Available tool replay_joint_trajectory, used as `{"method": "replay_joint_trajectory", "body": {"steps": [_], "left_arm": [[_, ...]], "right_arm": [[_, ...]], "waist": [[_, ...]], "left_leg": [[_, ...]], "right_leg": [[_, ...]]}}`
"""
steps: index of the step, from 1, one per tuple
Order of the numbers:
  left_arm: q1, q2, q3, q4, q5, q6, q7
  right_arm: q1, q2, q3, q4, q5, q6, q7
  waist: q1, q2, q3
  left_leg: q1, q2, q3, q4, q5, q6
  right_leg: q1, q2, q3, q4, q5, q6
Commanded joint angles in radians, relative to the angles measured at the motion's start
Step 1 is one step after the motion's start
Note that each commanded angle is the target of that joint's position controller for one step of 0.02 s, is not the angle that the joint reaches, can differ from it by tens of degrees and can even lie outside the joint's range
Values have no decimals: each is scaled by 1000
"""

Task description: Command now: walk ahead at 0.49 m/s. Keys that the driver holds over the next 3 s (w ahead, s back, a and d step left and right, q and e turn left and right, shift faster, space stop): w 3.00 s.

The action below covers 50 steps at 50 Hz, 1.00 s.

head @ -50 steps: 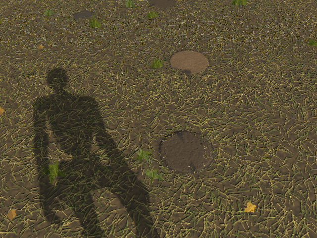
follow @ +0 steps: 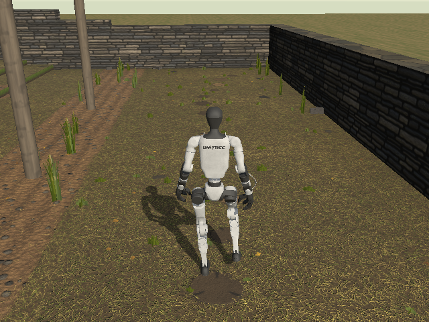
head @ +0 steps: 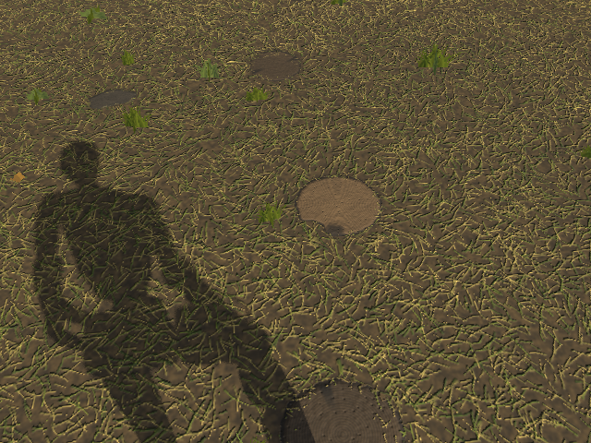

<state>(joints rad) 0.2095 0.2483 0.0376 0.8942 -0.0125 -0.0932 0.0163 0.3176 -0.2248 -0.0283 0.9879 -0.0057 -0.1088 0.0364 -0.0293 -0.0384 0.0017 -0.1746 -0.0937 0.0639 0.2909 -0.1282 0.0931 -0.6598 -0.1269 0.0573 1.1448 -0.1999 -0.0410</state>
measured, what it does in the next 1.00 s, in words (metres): walks ahead: right foot, then left foot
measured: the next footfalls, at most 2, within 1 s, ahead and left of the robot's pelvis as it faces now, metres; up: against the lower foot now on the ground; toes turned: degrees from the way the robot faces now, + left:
right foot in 0.30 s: +0.34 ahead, -0.17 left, +0.00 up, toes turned -2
left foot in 0.86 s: +0.65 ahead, +0.07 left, +0.00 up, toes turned +3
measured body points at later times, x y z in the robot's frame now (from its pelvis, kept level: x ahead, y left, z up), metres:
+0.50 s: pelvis +0.28 -0.08 +0.00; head +0.29 -0.10 +0.45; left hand +0.33 +0.18 -0.12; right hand +0.36 -0.35 -0.14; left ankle +0.27 +0.08 -0.66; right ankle +0.30 -0.16 -0.74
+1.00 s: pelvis +0.55 -0.01 -0.01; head +0.58 +0.00 +0.44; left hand +0.58 +0.25 -0.15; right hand +0.67 -0.27 -0.13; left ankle +0.61 +0.07 -0.74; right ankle +0.44 -0.16 -0.65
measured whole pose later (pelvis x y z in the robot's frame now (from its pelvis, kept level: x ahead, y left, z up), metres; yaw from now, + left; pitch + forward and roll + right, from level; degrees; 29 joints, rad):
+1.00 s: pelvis +0.55 -0.01 -0.01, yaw +1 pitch +2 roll +0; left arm 0.30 0.25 0.05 0.97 -0.02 -0.10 0.00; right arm 0.17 -0.24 -0.05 0.90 0.00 -0.10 0.04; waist 0.00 -0.02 0.02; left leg -0.36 -0.04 0.06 0.47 -0.15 0.07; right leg -0.39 -0.04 0.03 1.18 -0.37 -0.05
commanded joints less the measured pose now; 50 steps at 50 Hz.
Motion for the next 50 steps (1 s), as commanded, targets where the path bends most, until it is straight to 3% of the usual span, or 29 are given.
{"method": "replay_joint_trajectory", "body": {"steps": [1, 6, 9, 11, 13, 14, 15, 16, 17, 18, 19, 20, 21, 22, 23, 25, 28, 32, 38, 41, 42, 43, 44, 45, 46, 47, 48, 49, 50], "left_arm": [[34, 46, 14, -43, 13, 4, 7], [-161, 28, 5, -95, 0, -8, -10], [-241, 35, 2, -127, -9, -13, -29], [-258, 49, 4, -145, -10, -21, -42], [-195, 78, 16, -138, -9, -29, -49], [-89, 108, 34, -108, -7, -32, -47], [104, 169, 62, -53, -5, -34, -40], [269, 286, 90, -26, 16, -31, -35], [304, 251, 80, -11, 12, -25, -40], [233, 174, 56, -24, 6, -27, -41], [137, 132, 42, -48, 5, -25, -39], [58, 104, 31, -60, 9, -24, -44], [21, 77, 23, -64, 13, -26, -48], [14, 65, 19, -56, 18, -27, -52], [29, 69, 21, -44, 18, -30, -54], [65, 97, 29, -20, 18, -33, -48], [116, 114, 33, 4, 16, -24, -30], [169, 127, 33, 28, 7, -16, -16], [245, 139, 42, 81, -3, 6, -6], [210, 161, 51, 80, -5, 19, -2], [187, 162, 51, 75, -3, 24, -1], [175, 139, 41, 65, 3, 28, -2], [194, 105, 24, 39, 24, 25, -2], [323, -34, -11, 49, 10, -1, -17], [246, 84, 13, 54, -16, -24, -20], [147, 131, 27, 21, -34, -37, -22], [98, 128, 28, 11, -28, -38, -13], [75, 120, 36, 8, -11, -30, -6], [101, 100, 38, 11, -7, -16, -5]], "right_arm": [[-38, -130, -20, -53, 1, -18, -20], [64, -164, -27, -29, 20, -2, -36], [112, -167, -29, -7, 26, 11, -37], [120, -172, -34, 0, 26, 21, -40], [96, -188, -40, -3, 26, 32, -42], [74, -183, -37, -9, 23, 37, -42], [64, -150, -24, -23, 11, 39, -41], [140, -58, 7, -51, 0, 24, -35], [179, -25, 20, -37, 18, -4, -29], [100, -143, -9, -51, 42, -22, -25], [16, -165, -15, -77, 51, -29, -25], [-24, -152, -18, -83, 39, -24, -31], [-27, -143, -26, -83, 26, -11, -36], [-7, -119, -25, -79, 23, 4, -37], [11, -95, -23, -72, 22, 16, -38], [-10, -88, -26, -84, 18, 29, -42], [-128, -87, -31, -125, 10, 29, -42], [-271, -66, -24, -164, 15, 21, -31], [-414, -73, -18, -222, 26, 7, -1], [-347, -110, -32, -216, 27, -3, 9], [-246, -137, -49, -187, 25, -4, 6], [-66, -187, -76, -130, 23, -3, -1], [118, -273, -96, -96, 11, 2, -13], [141, -301, -97, -82, 5, 4, -3], [102, -206, -72, -90, 16, 1, -3], [12, -165, -60, -108, 20, -1, -6], [-73, -145, -52, -126, 15, -2, -5], [-116, -118, -44, -131, 6, -4, -2], [-125, -98, -37, -124, -4, -7, 1]], "waist": [[46, 77, 55], [-25, 79, 58], [-51, 87, 80], [-44, 93, 83], [4, 113, 48], [64, 112, -13], [141, 82, -138], [149, -120, -311], [138, -264, -402], [135, -166, -275], [110, -101, -172], [77, -23, -100], [45, -22, -62], [23, -37, -46], [13, -37, -38], [3, -23, -12], [26, -11, 18], [68, -19, 48], [99, -23, 97], [43, -50, 45], [-15, -57, -17], [-91, -36, -125], [-132, 118, -281], [-51, 371, -396], [-81, 245, -321], [-65, 190, -184], [-28, 89, -116], [0, 70, -64], [32, 98, -59]], "left_leg": [[-103, 278, -206, -205, 83, 170], [12, 269, -159, -186, 84, 123], [114, 308, -171, -143, 67, 118], [177, 340, -186, -99, 82, 107], [200, 349, -186, -19, 215, 87], [187, 311, -152, 107, 385, 65], [85, 249, -100, 342, 426, 34], [-278, 120, -21, 750, 109, -35], [-515, 26, -121, 971, -416, -52], [-611, 95, -189, 1062, -382, -29], [-616, 151, -162, 1046, -288, -16], [-571, 192, -139, 982, -206, -21], [-517, 223, -140, 915, -154, -25], [-465, 234, -137, 882, -124, -31], [-443, 234, -127, 863, -107, -38], [-479, 238, -120, 807, -54, -53], [-566, 240, -116, 645, 79, -72], [-527, 208, -83, 410, 235, -73], [-554, 182, -76, 258, 163, -41], [-397, 136, -39, 222, 60, -3], [-244, 99, -6, 208, 55, 17], [10, 100, -16, 219, 81, 49], [326, 317, -281, 227, 87, 118], [597, 499, -761, 71, -108, 271], [538, 464, -757, 17, -194, 224], [396, 434, -598, 2, -137, 177], [240, 400, -483, -25, -26, 153], [121, 361, -399, -56, 51, 141], [58, 337, -347, -85, 80, 134]], "right_leg": [[-26, -42, 1, -138, 158, 27], [10, 12, -44, -472, 312, 38], [-2, 27, -45, -561, 262, 29], [7, 37, -44, -605, 186, 4], [122, 68, -68, -645, 115, -25], [270, 102, -97, -667, 103, -48], [537, 72, -59, -649, 128, -90], [949, -189, 315, -661, 92, -223], [1085, -295, 679, -825, -29, -312], [983, -260, 590, -843, -66, -258], [839, -223, 430, -855, -3, -218], [693, -177, 318, -894, 84, -198], [600, -136, 241, -929, 130, -180], [542, -112, 195, -960, 150, -173], [511, -98, 162, -980, 194, -180], [499, -92, 109, -1003, 280, -192], [538, -88, 66, -1020, 326, -186], [557, -62, 8, -1039, 269, -156], [730, -129, 16, -977, 273, -147], [763, -139, 6, -872, 499, -121], [744, -110, -21, -756, 663, -103], [650, -53, -60, -548, 686, -73], [412, 27, -108, -199, 329, -36], [44, 203, -23, 95, -360, 11], [-63, 144, 84, 202, -366, -10], [-109, 93, 54, 197, -269, -26], [-59, 38, 27, 148, -168, -24], [-13, 8, 19, 90, -115, -19], [48, -16, 26, 56, -80, -19]]}}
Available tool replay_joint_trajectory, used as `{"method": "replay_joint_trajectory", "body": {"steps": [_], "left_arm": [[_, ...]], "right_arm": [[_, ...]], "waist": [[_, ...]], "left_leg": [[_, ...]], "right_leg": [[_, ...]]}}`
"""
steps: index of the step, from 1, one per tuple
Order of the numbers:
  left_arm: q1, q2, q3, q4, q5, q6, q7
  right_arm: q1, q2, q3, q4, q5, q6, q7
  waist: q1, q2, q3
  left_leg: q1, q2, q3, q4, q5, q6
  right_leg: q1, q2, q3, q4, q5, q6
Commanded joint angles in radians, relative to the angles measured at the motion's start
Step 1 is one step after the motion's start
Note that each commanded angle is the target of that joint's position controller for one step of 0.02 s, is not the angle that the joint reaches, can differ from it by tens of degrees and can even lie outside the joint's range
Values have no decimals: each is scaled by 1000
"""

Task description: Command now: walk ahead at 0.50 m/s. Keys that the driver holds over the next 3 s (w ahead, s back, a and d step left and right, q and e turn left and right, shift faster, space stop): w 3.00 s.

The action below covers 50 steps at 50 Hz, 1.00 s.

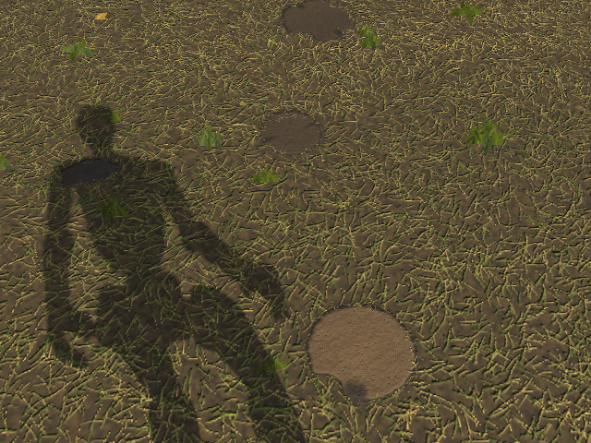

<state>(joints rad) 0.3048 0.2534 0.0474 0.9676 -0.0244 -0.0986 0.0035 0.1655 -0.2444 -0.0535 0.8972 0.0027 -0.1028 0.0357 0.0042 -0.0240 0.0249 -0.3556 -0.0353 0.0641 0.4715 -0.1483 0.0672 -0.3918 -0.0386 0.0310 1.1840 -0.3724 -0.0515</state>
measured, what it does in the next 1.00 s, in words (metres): walks ahead: right foot, then left foot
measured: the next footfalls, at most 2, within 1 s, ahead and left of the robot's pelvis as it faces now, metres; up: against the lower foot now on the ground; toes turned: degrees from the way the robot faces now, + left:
right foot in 0.44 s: +0.42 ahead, -0.15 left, +0.00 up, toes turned -2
left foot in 1.00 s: +0.72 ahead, +0.09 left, +0.00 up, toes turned +3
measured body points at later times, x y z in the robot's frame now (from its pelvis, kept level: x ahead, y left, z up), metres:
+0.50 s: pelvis +0.27 -0.06 -0.01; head +0.31 -0.07 +0.44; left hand +0.46 +0.19 -0.11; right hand +0.25 -0.32 -0.16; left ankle +0.09 +0.08 -0.68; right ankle +0.38 -0.15 -0.74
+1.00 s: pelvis +0.55 -0.02 -0.01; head +0.58 -0.02 +0.44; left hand +0.50 +0.24 -0.15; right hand +0.76 -0.26 -0.11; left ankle +0.68 +0.09 -0.74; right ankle +0.38 -0.15 -0.73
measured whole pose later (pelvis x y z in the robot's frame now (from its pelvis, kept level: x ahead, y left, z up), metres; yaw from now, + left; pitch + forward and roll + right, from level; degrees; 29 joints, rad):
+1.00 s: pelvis +0.55 -0.02 -0.01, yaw +0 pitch +2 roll -2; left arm 0.41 0.25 0.07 1.03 -0.02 -0.06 0.01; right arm 0.01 -0.23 -0.05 0.86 0.02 -0.09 0.04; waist 0.07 0.02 0.01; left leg -0.50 0.04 0.03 0.50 -0.04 0.07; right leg 0.08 0.01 -0.05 0.31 -0.42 0.00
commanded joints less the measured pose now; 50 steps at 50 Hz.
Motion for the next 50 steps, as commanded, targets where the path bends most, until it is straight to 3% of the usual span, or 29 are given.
{"method": "replay_joint_trajectory", "body": {"steps": [1, 2, 5, 7, 11, 16, 19, 20, 21, 22, 23, 24, 25, 26, 27, 29, 31, 33, 35, 39, 45, 48, 49, 50], "left_arm": [[25, 70, 27, -59, 5, 2, 8], [31, 56, 27, -57, 6, 11, 10], [-66, 62, 33, -93, 17, 23, 14], [-135, 57, 33, -116, 21, 21, 12], [-267, 35, 22, -150, 15, 12, -2], [-399, 37, 12, -201, 4, 2, -29], [-375, 64, 18, -211, 1, -8, -45], [-314, 87, 29, -196, 3, -11, -45], [-183, 120, 49, -156, 6, -11, -41], [6, 178, 73, -103, 13, -11, -33], [150, 277, 98, -75, 31, -5, -27], [162, 225, 78, -69, 22, -2, -29], [85, 164, 57, -79, 14, -4, -29], [-9, 130, 46, -103, 15, -4, -27], [-78, 102, 36, -111, 23, -5, -32], [-121, 65, 25, -107, 35, -12, -39], [-94, 83, 29, -88, 31, -18, -35], [-59, 113, 36, -71, 32, -19, -22], [-22, 120, 36, -57, 29, -13, -10], [35, 128, 35, -33, 19, -6, 1], [119, 142, 45, 21, 9, 17, 8], [87, 164, 54, 21, 5, 29, 12], [60, 163, 54, 16, 3, 34, 13], [54, 135, 43, 8, 9, 37, 12]], "right_arm": [[36, -73, -12, -24, -13, -14, 3], [53, -83, -14, -12, -9, -16, 0], [102, -126, -24, 11, -8, -15, -18], [135, -129, -23, 24, -5, -7, -30], [193, -136, -21, 46, 4, 0, -39], [271, -147, -27, 91, 11, 20, -43], [253, -164, -37, 97, 15, 32, -49], [230, -175, -40, 92, 16, 36, -50], [204, -168, -37, 86, 16, 41, -50], [196, -140, -24, 70, 7, 41, -49], [300, -38, 7, 57, 0, 25, -40], [302, -29, 14, 69, 8, -2, -33], [216, -127, -13, 46, 36, -19, -28], [141, -141, -15, 24, 45, -25, -30], [104, -131, -20, 19, 32, -22, -37], [139, -95, -26, 30, 19, 8, -44], [152, -65, -26, 35, 16, 27, -48], [83, -75, -31, 10, 8, 33, -52], [11, -74, -33, -13, 2, 31, -50], [-119, -50, -23, -47, 6, 23, -37], [-262, -54, -10, -105, 19, 9, -6], [-193, -95, -24, -98, 20, -1, 4], [-89, -123, -40, -68, 17, -2, 2], [89, -176, -67, -12, 13, -2, -5]], "waist": [[10, 95, -76], [17, 94, -62], [6, 70, -13], [-11, 68, -1], [-52, 77, 26], [-91, 81, 68], [-52, 104, 46], [-14, 119, 6], [57, 115, -70], [129, 80, -196], [114, -133, -359], [113, -225, -433], [106, -163, -298], [79, -99, -187], [47, -33, -111], [-13, -59, -68], [-28, -55, -45], [-20, -37, -13], [-3, -29, 1], [35, -36, 26], [71, -37, 71], [14, -66, 24], [-47, -69, -38], [-118, -43, -149]], "left_leg": [[206, 265, -316, -292, 115, 164], [182, 258, -284, -312, 141, 172], [186, 258, -233, -349, 198, 180], [217, 248, -203, -356, 216, 165], [247, 217, -137, -363, 195, 131], [397, 273, -141, -308, 202, 130], [457, 305, -145, -230, 342, 108], [453, 296, -132, -165, 496, 95], [422, 255, -97, -19, 638, 74], [274, 200, -58, 216, 565, 41], [-139, 49, -6, 626, 164, -34], [-307, -23, -144, 810, -413, -35], [-398, 45, -187, 889, -380, -13], [-402, 101, -152, 862, -287, -1], [-360, 141, -133, 795, -208, -2], [-241, 184, -139, 703, -132, -5], [-230, 190, -126, 648, -95, -19], [-302, 197, -124, 554, -8, -39], [-355, 195, -122, 444, 96, -53], [-328, 160, -88, 226, 253, -58], [-348, 129, -76, 72, 179, -33], [-201, 87, -44, 34, 75, 7], [-47, 51, -11, 14, 74, 29], [211, 56, -24, 30, 97, 62]], "right_leg": [[-192, -110, 48, -11, 107, -4], [-190, -114, 39, -38, 116, 2], [-289, -125, 30, -165, 230, 31], [-333, -121, 24, -273, 331, 43], [-298, -83, -13, -495, 481, 41], [-327, -54, -27, -627, 422, 24], [-246, -28, -40, -673, 320, -15], [-139, 2, -65, -683, 296, -32], [44, 38, -94, -703, 309, -57], [338, -21, -28, -671, 341, -102], [760, -285, 393, -697, 224, -250], [827, -370, 701, -860, 143, -297], [718, -332, 585, -877, 95, -241], [557, -297, 440, -899, 144, -206], [403, -257, 340, -938, 215, -189], [243, -198, 226, -1003, 271, -167], [193, -183, 167, -1044, 319, -182], [204, -185, 138, -1069, 358, -189], [238, -180, 111, -1078, 383, -180], [268, -151, 43, -1084, 375, -147], [437, -215, 41, -1016, 401, -140], [476, -232, 36, -913, 618, -112], [458, -201, 6, -795, 783, -93], [362, -143, -36, -585, 803, -62]]}}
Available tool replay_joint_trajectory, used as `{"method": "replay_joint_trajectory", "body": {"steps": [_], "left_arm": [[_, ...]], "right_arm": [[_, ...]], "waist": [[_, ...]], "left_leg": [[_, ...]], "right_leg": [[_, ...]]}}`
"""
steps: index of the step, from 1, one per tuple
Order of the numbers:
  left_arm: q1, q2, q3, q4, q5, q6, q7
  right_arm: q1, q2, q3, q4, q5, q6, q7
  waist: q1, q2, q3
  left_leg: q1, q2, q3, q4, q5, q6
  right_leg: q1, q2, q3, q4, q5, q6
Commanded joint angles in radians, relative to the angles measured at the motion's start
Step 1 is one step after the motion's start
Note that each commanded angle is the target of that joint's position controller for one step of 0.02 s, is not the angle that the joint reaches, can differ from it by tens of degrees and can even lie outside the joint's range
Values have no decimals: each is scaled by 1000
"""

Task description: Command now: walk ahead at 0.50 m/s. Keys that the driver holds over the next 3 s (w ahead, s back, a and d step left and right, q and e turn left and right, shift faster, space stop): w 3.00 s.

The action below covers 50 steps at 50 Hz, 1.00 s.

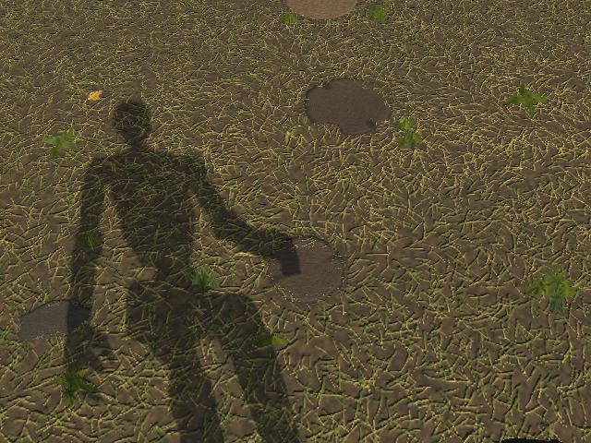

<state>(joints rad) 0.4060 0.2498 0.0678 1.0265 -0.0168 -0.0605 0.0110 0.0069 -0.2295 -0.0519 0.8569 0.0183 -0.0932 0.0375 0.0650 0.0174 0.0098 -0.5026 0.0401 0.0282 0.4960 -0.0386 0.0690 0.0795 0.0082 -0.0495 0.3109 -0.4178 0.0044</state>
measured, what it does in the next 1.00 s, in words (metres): walks ahead: right foot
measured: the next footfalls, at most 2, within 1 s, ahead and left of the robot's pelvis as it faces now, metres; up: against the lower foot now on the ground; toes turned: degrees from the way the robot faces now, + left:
right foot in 0.56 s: +0.49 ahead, -0.12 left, +0.00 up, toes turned -3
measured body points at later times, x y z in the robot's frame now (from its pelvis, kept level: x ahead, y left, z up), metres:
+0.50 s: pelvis +0.27 +0.01 +0.01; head +0.29 +0.01 +0.46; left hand +0.48 +0.23 -0.09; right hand +0.23 -0.26 -0.13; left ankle +0.14 +0.11 -0.72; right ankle +0.45 -0.13 -0.70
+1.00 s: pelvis +0.54 -0.03 +0.02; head +0.56 -0.03 +0.47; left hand +0.52 +0.24 -0.12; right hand +0.73 -0.27 -0.09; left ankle +0.74 +0.14 -0.67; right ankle +0.45 -0.12 -0.72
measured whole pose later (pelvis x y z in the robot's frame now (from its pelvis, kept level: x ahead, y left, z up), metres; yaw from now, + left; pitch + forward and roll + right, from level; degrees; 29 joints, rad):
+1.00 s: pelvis +0.54 -0.03 +0.02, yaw +0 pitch +2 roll -2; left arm 0.36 0.23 0.06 1.01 -0.01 -0.09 0.00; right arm 0.04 -0.25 -0.07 0.90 0.02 -0.07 0.01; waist 0.07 0.04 0.00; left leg -0.66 0.11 -0.02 0.61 0.07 0.01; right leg 0.02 0.06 -0.06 0.19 -0.24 -0.05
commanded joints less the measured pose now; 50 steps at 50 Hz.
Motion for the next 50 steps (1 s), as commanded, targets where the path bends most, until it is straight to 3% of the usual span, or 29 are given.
{"method": "replay_joint_trajectory", "body": {"steps": [1, 2, 3, 4, 5, 6, 7, 9, 12, 14, 18, 23, 26, 27, 28, 29, 30, 31, 32, 33, 34, 35, 36, 38, 40, 42, 46, 50], "left_arm": [[15, 72, 0, -73, 17, -8, 2], [76, -11, -27, -64, 16, -33, -7], [-9, 97, 0, -73, -13, -53, -13], [-95, 131, 8, -103, -29, -64, -13], [-138, 129, 11, -109, -21, -64, -6], [-144, 118, 18, -108, -9, -56, -1], [-120, 97, 19, -103, -6, -42, 0], [-100, 61, 17, -97, -5, -21, 3], [-200, 71, 23, -132, 8, -11, 7], [-260, 62, 22, -152, 12, -14, 2], [-395, 39, 9, -187, 5, -22, -14], [-513, 46, -3, -237, -5, -33, -42], [-449, 87, 10, -233, -6, -41, -53], [-352, 115, 26, -206, -2, -43, -51], [-177, 165, 51, -150, 1, -42, -44], [7, 245, 71, -114, 14, -39, -33], [37, 280, 73, -94, 12, -37, -42], [9, 183, 45, -105, 4, -39, -43], [-81, 145, 33, -122, 3, -42, -38], [-161, 127, 25, -140, 10, -44, -39], [-207, 99, 17, -145, 20, -46, -41], [-221, 78, 9, -141, 30, -49, -43], [-215, 71, 8, -134, 29, -51, -45], [-187, 98, 13, -118, 23, -54, -37], [-153, 126, 19, -105, 22, -53, -23], [-124, 129, 18, -94, 20, -47, -13], [-65, 133, 16, -71, 10, -41, -5], [4, 141, 21, -33, 4, -25, -3]], "right_arm": [[411, -279, -91, 60, -21, -10, -15], [451, -283, -85, 75, -12, -6, -9], [412, -203, -60, 70, -4, -9, -9], [316, -170, -49, 48, -3, -11, -12], [237, -145, -40, 32, -13, -12, -11], [193, -116, -31, 26, -24, -14, -8], [180, -95, -24, 31, -31, -16, -5], [201, -104, -26, 47, -25, -20, -8], [254, -145, -34, 69, -24, -20, -27], [285, -146, -32, 80, -21, -14, -37], [345, -152, -30, 103, -11, -8, -45], [419, -166, -38, 146, -3, 14, -50], [388, -187, -48, 146, 0, 27, -55], [362, -191, -49, 141, 2, 31, -55], [350, -166, -40, 132, -1, 35, -55], [370, -131, -23, 108, -23, 34, -55], [493, 5, 14, 113, -16, 10, -41], [412, -109, -11, 117, 8, -14, -36], [315, -153, -23, 85, 28, -28, -33], [267, -149, -24, 78, 25, -31, -41], [246, -142, -32, 77, 10, -25, -47], [270, -124, -34, 81, 6, -11, -48], [288, -101, -33, 86, 5, 1, -49], [273, -84, -34, 80, 2, 17, -52], [197, -91, -37, 53, -8, 23, -54], [134, -87, -37, 33, -13, 21, -50], [3, -65, -25, -1, -7, 13, -36], [-101, -66, -14, -40, 2, 6, -16]], "waist": [[-190, 75, -295], [-162, 274, -397], [-179, 188, -314], [-159, 139, -184], [-129, 58, -116], [-95, 47, -68], [-66, 66, -61], [-48, 69, -39], [-60, 36, 8], [-73, 35, 18], [-115, 41, 49], [-144, 43, 88], [-87, 73, 42], [-30, 81, -18], [45, 61, -123], [88, -79, -280], [11, -339, -395], [45, -219, -339], [32, -174, -202], [0, -82, -128], [-28, -59, -73], [-61, -84, -66], [-74, -93, -61], [-84, -86, -28], [-71, -67, 4], [-58, -66, 17], [-18, -74, 47], [14, -73, 82]], "left_leg": [[738, 219, -308, 17, -48, 167], [921, 358, -712, -144, -210, 264], [861, 324, -680, -184, -306, 218], [717, 298, -541, -204, -257, 180], [567, 265, -438, -234, -172, 163], [449, 231, -360, -267, -101, 152], [383, 207, -311, -297, -73, 146], [328, 188, -248, -343, -33, 158], [342, 189, -199, -379, 45, 167], [368, 174, -158, -383, 78, 151], [390, 145, -90, -392, 62, 123], [551, 209, -93, -328, 97, 120], [603, 230, -89, -226, 325, 93], [589, 205, -63, -117, 494, 76], [508, 149, -24, 83, 532, 46], [277, 78, 23, 419, 199, 9], [-95, -108, -42, 723, -508, -41], [-203, -55, -159, 833, -538, -21], [-259, -5, -133, 837, -446, -4], [-219, 48, -106, 792, -349, -4], [-175, 78, -98, 734, -293, -8], [-112, 103, -107, 699, -256, -8], [-82, 109, -104, 667, -244, -11], [-100, 120, -92, 598, -210, -26], [-173, 125, -88, 496, -119, -48], [-208, 120, -82, 386, -10, -60], [-164, 78, -40, 173, 145, -62], [-186, 55, -31, 67, 113, -49]], "right_leg": [[-431, -87, -8, 661, 529, -62], [-706, 58, 84, 905, -153, -30], [-814, -2, 176, 1013, -153, -52], [-858, -55, 142, 1008, -56, -68], [-816, -103, 120, 961, 40, -70], [-761, -135, 119, 904, 98, -68], [-699, -155, 124, 871, 132, -68], [-674, -165, 113, 812, 160, -56], [-772, -171, 107, 672, 288, -25], [-799, -164, 100, 562, 394, -13], [-754, -123, 58, 352, 534, -13], [-786, -99, 53, 231, 460, -37], [-653, -59, 26, 194, 353, -78], [-505, -22, -6, 178, 350, -100], [-258, -15, -5, 184, 376, -131], [63, -222, 239, 207, 386, -198], [343, -413, 720, 57, 179, -352], [300, -377, 733, -1, 76, -307], [167, -348, 581, -17, 124, -263], [15, -314, 470, -44, 231, -243], [-108, -280, 387, -73, 313, -234], [-177, -257, 335, -101, 347, -226], [-211, -244, 306, -128, 357, -229], [-250, -238, 255, -168, 387, -241], [-238, -240, 228, -194, 415, -246], [-215, -226, 189, -202, 437, -231], [-198, -192, 113, -210, 433, -199], [-79, -235, 107, -169, 444, -199]]}}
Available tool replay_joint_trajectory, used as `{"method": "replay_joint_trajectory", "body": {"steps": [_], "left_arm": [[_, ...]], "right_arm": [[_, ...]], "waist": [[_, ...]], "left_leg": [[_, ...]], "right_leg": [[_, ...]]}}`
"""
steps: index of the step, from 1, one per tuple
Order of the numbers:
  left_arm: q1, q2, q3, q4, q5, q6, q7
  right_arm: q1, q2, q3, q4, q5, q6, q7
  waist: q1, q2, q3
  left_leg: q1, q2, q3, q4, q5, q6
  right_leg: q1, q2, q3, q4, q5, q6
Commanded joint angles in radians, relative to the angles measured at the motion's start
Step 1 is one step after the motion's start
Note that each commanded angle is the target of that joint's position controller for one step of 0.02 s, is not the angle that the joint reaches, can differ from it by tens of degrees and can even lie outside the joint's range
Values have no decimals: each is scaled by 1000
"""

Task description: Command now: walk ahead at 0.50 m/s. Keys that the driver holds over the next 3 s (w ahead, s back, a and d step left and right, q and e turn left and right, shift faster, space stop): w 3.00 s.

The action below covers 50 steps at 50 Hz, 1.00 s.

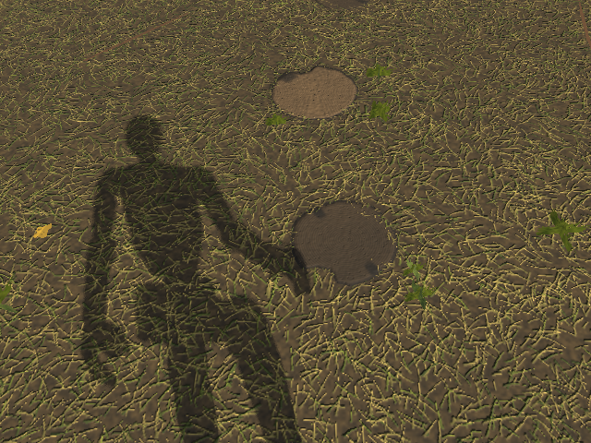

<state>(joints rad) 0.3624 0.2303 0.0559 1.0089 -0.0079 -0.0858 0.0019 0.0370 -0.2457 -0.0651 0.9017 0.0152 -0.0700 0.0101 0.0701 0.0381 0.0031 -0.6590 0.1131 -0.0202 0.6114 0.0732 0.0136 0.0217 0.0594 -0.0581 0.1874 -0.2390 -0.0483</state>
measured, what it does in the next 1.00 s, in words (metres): walks ahead: left foot, then right foot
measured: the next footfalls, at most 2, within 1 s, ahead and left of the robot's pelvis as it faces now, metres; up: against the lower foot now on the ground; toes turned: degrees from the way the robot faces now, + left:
left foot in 0.14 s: +0.26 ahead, +0.14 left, +0.00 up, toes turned +3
right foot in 0.68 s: +0.58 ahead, -0.09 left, +0.00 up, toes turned -3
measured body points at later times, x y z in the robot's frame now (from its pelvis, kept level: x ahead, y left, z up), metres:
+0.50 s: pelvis +0.28 +0.06 +0.00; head +0.30 +0.06 +0.45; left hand +0.46 +0.31 -0.11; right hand +0.27 -0.21 -0.13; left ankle +0.22 +0.14 -0.74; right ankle +0.47 -0.13 -0.68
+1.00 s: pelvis +0.57 -0.01 +0.00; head +0.58 -0.01 +0.45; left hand +0.57 +0.26 -0.13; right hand +0.72 -0.27 -0.11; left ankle +0.70 +0.18 -0.67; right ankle +0.54 -0.09 -0.74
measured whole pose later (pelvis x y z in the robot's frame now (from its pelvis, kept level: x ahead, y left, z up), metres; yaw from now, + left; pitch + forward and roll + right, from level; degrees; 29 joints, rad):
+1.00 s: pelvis +0.57 -0.01 +0.00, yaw +0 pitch +1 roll -1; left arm 0.33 0.23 0.06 1.00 0.00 -0.09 -0.01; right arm 0.11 -0.27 -0.08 0.92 0.01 -0.07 -0.01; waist 0.05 0.04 0.00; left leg -0.68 0.14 -0.04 0.86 -0.08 0.01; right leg -0.10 0.06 -0.06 0.24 -0.16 -0.07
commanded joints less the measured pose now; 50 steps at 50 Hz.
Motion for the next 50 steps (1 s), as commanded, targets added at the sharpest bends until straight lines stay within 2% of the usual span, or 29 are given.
{"method": "replay_joint_trajectory", "body": {"steps": [1, 4, 5, 6, 7, 8, 9, 10, 11, 12, 13, 15, 18, 20, 24, 29, 32, 33, 34, 35, 36, 37, 38, 39, 40, 41, 43, 46, 50], "left_arm": [[54, 165, 36, -8, -7, 5, 8], [28, 187, 46, -6, -10, 19, 14], [2, 192, 47, -12, -12, 23, 15], [-11, 170, 39, -19, -10, 28, 15], [3, 137, 22, -42, 8, 28, 15], [125, -5, -17, -46, 9, 4, 2], [60, 96, 3, -38, -16, -22, -4], [-41, 150, 18, -70, -39, -38, -7], [-96, 152, 19, -81, -38, -41, -1], [-121, 148, 27, -82, -23, -36, 7], [-99, 134, 31, -78, -16, -23, 9], [-72, 90, 28, -72, -13, 1, 11], [-162, 92, 32, -105, -2, 14, 15], [-225, 88, 32, -124, 3, 12, 10], [-359, 64, 19, -159, -3, 5, -4], [-482, 71, 7, -210, -13, -6, -32], [-426, 111, 20, -210, -15, -15, -44], [-335, 138, 34, -185, -12, -17, -42], [-163, 186, 60, -130, -8, -16, -36], [27, 263, 81, -91, 6, -14, -26], [70, 305, 86, -68, 1, -8, -32], [52, 211, 58, -77, -7, -9, -32], [-37, 175, 46, -94, -7, -13, -28], [-118, 155, 37, -113, 1, -16, -28], [-166, 128, 30, -118, 12, -19, -30], [-183, 106, 22, -116, 22, -23, -32], [-171, 105, 21, -103, 16, -25, -32], [-123, 152, 32, -83, 13, -26, -14], [-71, 157, 30, -65, 6, -16, 2]], "right_arm": [[-146, -55, 0, -95, 6, -21, 18], [-93, -94, -11, -95, 9, -30, 30], [-8, -120, -25, -73, 6, -32, 29], [160, -165, -51, -18, 2, -31, 23], [348, -240, -72, 22, -11, -29, 13], [404, -304, -81, 45, -11, -25, 18], [392, -207, -54, 39, -2, -26, 18], [298, -163, -40, 20, -1, -30, 14], [216, -137, -30, -1, -8, -33, 13], [162, -107, -21, -8, -19, -35, 16], [142, -82, -12, -7, -29, -39, 18], [160, -87, -12, 8, -24, -42, 19], [210, -136, -22, 27, -21, -43, 1], [239, -139, -21, 38, -18, -37, -10], [302, -141, -18, 60, -8, -32, -17], [383, -154, -25, 104, -2, -9, -21], [358, -175, -35, 105, 2, 5, -26], [332, -180, -36, 98, 4, 10, -27], [319, -157, -27, 90, 2, 14, -27], [332, -125, -11, 65, -18, 13, -28], [454, 11, 26, 67, -15, -11, -14], [377, -95, 3, 72, 8, -35, -9], [282, -142, -11, 39, 30, -50, -6], [232, -139, -11, 30, 29, -53, -13], [211, -133, -19, 29, 14, -48, -20], [234, -116, -22, 33, 9, -36, -21], [257, -76, -19, 38, 8, -13, -23], [164, -79, -22, 4, -5, -1, -26], [40, -62, -16, -31, -8, -6, -15]], "waist": [[7, -97, 93], [-45, -125, 54], [-96, -136, 1], [-171, -118, -98], [-223, -4, -248], [-150, 265, -371], [-186, 177, -356], [-175, 134, -209], [-146, 46, -132], [-116, 15, -71], [-81, 32, -57], [-56, 39, -39], [-65, 12, 10], [-78, 11, 23], [-120, 18, 52], [-153, 20, 91], [-99, 51, 50], [-44, 63, -7], [31, 45, -110], [82, -73, -263], [8, -340, -384], [46, -234, -344], [33, -197, -204], [1, -110, -127], [-27, -84, -69], [-62, -106, -60], [-86, -114, -40], [-76, -90, 10], [-46, -96, 37]], "left_leg": [[-34, -20, 15, -67, -26, 16], [79, -55, 36, -104, -133, 56], [212, -91, 68, -118, -145, 75], [442, -112, 81, -121, -126, 104], [761, 68, -127, -93, -114, 167], [1076, 286, -620, -224, -292, 338], [1059, 266, -694, -304, -428, 314], [932, 234, -543, -317, -403, 265], [782, 198, -424, -342, -316, 238], [645, 165, -338, -371, -225, 224], [566, 138, -280, -400, -177, 212], [498, 122, -221, -448, -143, 220], [492, 122, -166, -495, -90, 230], [513, 104, -122, -502, -59, 213], [532, 67, -42, -508, -57, 179], [699, 129, -46, -444, -18, 176], [760, 155, -44, -344, 203, 149], [750, 134, -21, -243, 374, 133], [678, 80, 19, -53, 430, 105], [451, 15, 64, 271, 129, 68], [65, -176, 24, 593, -590, 11], [-45, -131, -107, 708, -654, 31], [-108, -82, -85, 720, -569, 47], [-73, -28, -56, 677, -473, 48], [-30, 2, -48, 620, -417, 44], [37, 28, -57, 583, -380, 44], [75, 41, -49, 514, -363, 35], [-10, 53, -39, 373, -245, 3], [-15, 26, -11, 139, -31, -11]], "right_leg": [[14, -303, 120, -26, 284, -142], [72, -330, 119, 68, 483, -116], [63, -311, 97, 163, 651, -99], [1, -256, 57, 352, 722, -72], [-216, -192, 12, 670, 448, -35], [-613, 6, 44, 1011, -254, 29], [-730, -34, 179, 1136, -343, 12], [-802, -87, 162, 1154, -264, -7], [-769, -143, 136, 1111, -166, -12], [-721, -175, 126, 1045, -105, -9], [-654, -200, 135, 1004, -65, -10], [-610, -213, 127, 935, -44, -2], [-695, -222, 117, 795, 78, 28], [-726, -216, 110, 683, 194, 41], [-677, -173, 66, 470, 353, 42], [-715, -148, 59, 350, 284, 19], [-598, -111, 36, 312, 176, -21], [-458, -75, 4, 296, 170, -42], [-218, -64, -1, 299, 197, -73], [105, -257, 223, 331, 218, -140], [406, -460, 701, 198, 10, -294], [375, -431, 741, 130, -100, -255], [247, -402, 594, 112, -59, -213], [95, -369, 484, 84, 43, -193], [-32, -338, 404, 54, 127, -186], [-108, -313, 351, 27, 165, -177], [-174, -295, 291, -23, 182, -185], [-185, -296, 239, -72, 220, -196], [-165, -251, 143, -83, 257, -158]]}}
Over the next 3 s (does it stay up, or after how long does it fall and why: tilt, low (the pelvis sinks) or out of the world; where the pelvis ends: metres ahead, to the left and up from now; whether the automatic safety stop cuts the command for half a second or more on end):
stays up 1.71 0.01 -0.01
